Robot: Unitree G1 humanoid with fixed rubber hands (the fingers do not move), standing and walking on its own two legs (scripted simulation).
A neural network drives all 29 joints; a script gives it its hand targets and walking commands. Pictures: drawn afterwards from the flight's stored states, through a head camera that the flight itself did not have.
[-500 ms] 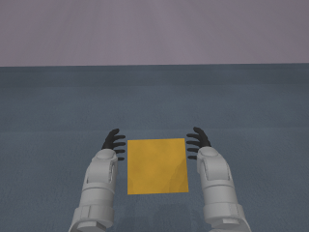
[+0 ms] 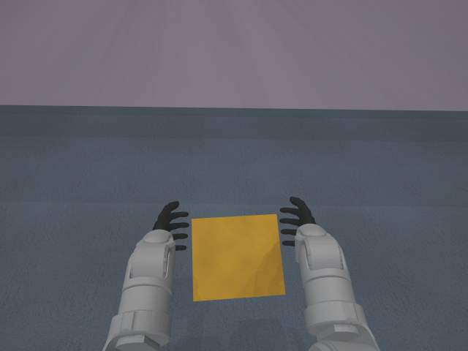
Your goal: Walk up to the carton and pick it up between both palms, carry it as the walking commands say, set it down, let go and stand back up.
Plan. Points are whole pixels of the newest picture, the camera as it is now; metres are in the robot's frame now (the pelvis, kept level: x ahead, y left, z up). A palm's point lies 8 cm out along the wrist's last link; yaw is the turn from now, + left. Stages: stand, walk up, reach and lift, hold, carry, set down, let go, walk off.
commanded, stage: hold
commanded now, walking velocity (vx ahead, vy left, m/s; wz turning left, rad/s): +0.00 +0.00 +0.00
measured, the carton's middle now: (235, 257) +0.33 -0.02 -0.07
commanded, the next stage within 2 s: set down in 0.02 s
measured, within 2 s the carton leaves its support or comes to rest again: neither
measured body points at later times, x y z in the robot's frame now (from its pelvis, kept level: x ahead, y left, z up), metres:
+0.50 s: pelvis -0.01 +0.01 -0.01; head -0.03 +0.01 +0.44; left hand +0.32 +0.13 +0.00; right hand +0.31 -0.14 +0.00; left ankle +0.03 +0.12 -0.74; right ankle +0.05 -0.11 -0.74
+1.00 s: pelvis -0.03 -0.01 -0.05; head +0.07 -0.01 +0.39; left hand +0.33 +0.12 -0.09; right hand +0.32 -0.14 -0.09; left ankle +0.03 +0.12 -0.74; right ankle +0.05 -0.11 -0.74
